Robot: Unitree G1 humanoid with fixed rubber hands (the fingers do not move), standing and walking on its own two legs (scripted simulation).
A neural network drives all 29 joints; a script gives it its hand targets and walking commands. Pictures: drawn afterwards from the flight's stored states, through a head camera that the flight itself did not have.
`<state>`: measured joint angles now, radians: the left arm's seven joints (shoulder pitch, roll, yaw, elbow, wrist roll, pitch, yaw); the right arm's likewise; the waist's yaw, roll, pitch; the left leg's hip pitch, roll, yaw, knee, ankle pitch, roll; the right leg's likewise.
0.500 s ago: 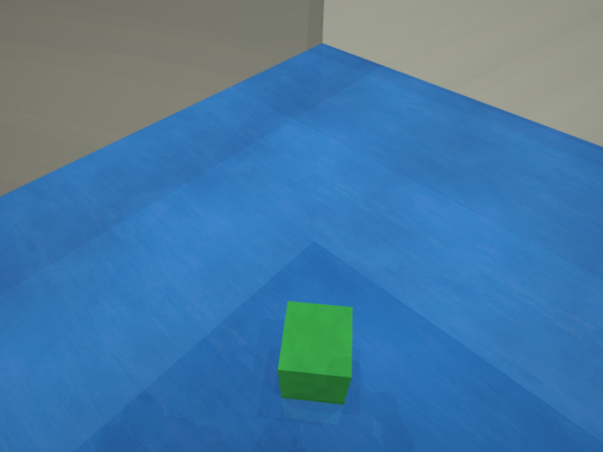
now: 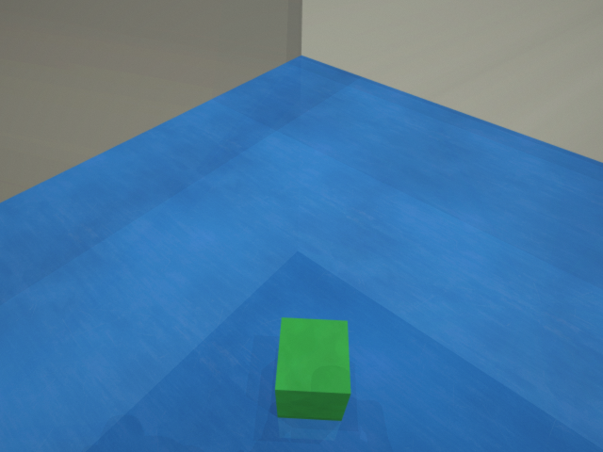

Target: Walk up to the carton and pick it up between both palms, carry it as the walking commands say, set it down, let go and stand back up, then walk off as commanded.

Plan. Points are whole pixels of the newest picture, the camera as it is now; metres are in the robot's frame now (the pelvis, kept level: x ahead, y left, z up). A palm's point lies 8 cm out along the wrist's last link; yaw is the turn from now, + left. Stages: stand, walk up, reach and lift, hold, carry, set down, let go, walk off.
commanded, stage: walk up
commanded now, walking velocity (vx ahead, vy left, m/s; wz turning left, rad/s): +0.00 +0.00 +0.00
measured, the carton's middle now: (311, 370) +0.49 -0.04 -0.65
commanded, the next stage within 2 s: stand in 1.48 s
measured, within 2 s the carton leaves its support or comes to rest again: neither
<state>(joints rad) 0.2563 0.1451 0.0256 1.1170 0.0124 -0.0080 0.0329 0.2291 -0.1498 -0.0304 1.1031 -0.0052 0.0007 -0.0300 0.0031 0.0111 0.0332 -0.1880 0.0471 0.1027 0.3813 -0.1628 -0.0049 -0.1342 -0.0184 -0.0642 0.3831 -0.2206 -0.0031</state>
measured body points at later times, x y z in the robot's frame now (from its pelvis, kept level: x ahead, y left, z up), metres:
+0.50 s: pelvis +0.02 -0.01 +0.00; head +0.03 -0.01 +0.45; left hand -0.01 +0.20 -0.16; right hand +0.00 -0.21 -0.16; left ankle +0.03 +0.12 -0.74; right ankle -0.01 -0.11 -0.74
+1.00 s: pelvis +0.07 -0.06 -0.01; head +0.08 -0.08 +0.44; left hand +0.06 +0.17 -0.15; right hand +0.06 -0.30 -0.18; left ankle +0.05 +0.09 -0.72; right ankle +0.05 -0.15 -0.74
